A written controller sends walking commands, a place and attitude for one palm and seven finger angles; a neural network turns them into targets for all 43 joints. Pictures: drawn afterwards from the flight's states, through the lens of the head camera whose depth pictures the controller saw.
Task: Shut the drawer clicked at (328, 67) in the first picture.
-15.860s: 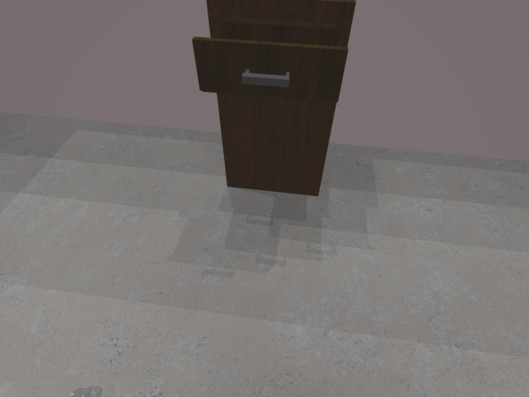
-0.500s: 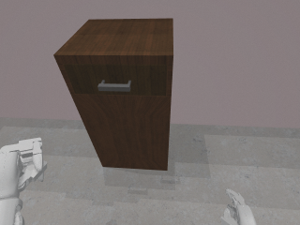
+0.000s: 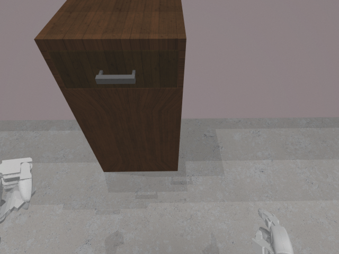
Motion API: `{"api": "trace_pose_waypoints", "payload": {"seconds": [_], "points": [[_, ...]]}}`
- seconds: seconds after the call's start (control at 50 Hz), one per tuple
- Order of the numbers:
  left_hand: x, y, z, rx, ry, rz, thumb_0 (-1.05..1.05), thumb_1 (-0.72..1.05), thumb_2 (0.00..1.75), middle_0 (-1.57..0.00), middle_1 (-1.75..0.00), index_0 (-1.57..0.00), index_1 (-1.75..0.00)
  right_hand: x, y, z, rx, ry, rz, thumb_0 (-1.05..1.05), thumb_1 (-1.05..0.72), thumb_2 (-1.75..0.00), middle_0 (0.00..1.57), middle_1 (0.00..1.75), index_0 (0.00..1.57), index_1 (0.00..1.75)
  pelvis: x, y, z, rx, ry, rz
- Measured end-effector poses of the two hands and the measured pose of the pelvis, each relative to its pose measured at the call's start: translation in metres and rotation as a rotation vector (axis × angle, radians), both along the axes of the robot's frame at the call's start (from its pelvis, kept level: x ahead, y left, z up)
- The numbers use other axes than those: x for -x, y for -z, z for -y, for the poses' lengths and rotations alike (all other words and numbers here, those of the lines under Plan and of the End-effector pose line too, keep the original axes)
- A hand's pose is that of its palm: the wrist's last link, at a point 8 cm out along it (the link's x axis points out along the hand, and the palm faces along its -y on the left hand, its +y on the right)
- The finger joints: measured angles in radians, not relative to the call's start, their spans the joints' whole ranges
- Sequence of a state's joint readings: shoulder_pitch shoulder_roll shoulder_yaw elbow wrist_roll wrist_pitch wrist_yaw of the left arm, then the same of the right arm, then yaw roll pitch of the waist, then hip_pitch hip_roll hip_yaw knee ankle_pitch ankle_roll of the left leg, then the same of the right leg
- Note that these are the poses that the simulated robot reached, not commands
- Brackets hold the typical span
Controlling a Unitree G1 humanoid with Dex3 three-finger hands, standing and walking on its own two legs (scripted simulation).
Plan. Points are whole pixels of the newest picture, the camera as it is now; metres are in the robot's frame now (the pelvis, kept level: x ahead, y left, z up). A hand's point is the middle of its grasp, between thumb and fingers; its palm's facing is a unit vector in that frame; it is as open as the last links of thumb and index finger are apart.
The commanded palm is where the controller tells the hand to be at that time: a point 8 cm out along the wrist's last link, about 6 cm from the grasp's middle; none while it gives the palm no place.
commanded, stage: step back with the hand held close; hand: left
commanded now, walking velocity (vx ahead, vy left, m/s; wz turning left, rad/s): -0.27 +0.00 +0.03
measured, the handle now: (116, 75) +0.68 +0.24 +0.02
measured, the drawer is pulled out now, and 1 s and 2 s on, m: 0.00 0.00 0.00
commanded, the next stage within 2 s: stop stepping back and stand still in 0.86 s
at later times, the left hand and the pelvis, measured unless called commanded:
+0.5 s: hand out of the picture +0.11 +0.25 +0.17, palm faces +0.43 -0.76 -0.49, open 3.2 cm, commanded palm +0.05 +0.28 +0.18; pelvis -0.07 +0.00 -0.01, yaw +3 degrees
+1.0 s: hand out of the picture +0.02 +0.29 +0.17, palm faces +0.40 -0.82 -0.42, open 3.2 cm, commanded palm -0.05 +0.32 +0.18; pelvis -0.17 +0.03 -0.01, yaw +2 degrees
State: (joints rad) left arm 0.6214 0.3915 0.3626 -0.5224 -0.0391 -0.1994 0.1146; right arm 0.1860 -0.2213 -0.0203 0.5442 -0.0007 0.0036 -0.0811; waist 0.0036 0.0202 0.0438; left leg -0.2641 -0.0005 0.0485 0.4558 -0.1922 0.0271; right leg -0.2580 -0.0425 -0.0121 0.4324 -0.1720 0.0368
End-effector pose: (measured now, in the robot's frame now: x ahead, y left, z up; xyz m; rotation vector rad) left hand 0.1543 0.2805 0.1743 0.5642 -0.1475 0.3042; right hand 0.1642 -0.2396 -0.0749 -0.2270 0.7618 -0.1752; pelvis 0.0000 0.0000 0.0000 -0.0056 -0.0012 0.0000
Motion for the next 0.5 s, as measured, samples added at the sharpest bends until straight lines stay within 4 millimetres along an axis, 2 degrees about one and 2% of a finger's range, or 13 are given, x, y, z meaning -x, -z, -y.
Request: {"api": "trace_pose_waypoints", "payload": {"seconds": [0.18,0.3,0.4,0.5], "points": [[0.039,0.002,0.0,-0.006,-0.018,0.07,0.01,0.89,0.9,-1.4,-1.59,-1.4,-1.6,0.025,0.003,-0.009,-0.006,-0.033,0.049,0.01,-0.9,-0.9,0.2,0.3,0.2,0.3,0.032,0.009,0.0,0.017,-0.01,0.005],[0.056,0.004,-0.003,0.029,-0.005,0.138,0.01,0.89,0.9,-1.4,-1.59,-1.41,-1.6,0.054,0.007,-0.008,0.038,-0.023,0.029,0.01,-0.9,-0.9,0.2,0.3,0.2,0.3,0.05,0.014,-0.007,0.035,-0.007,0.007],[0.066,-0.005,-0.011,-0.023,-0.004,0.167,0.01,0.89,0.9,-1.4,-1.59,-1.41,-1.6,0.077,0.005,-0.011,0.042,-0.005,0.021,0.01,-0.9,-0.9,0.2,0.3,0.2,0.3,0.061,0.01,-0.007,0.052,-0.046,0.004],[0.085,-0.011,-0.01,-0.075,-0.016,0.18,0.01,0.89,0.9,-1.4,-1.59,-1.41,-1.6,0.084,0.01,-0.013,0.022,-0.054,0.023,0.01,-0.9,-0.9,0.2,0.3,0.2,0.3,0.072,0.014,0.001,0.03,-0.045,-0.052]]}}
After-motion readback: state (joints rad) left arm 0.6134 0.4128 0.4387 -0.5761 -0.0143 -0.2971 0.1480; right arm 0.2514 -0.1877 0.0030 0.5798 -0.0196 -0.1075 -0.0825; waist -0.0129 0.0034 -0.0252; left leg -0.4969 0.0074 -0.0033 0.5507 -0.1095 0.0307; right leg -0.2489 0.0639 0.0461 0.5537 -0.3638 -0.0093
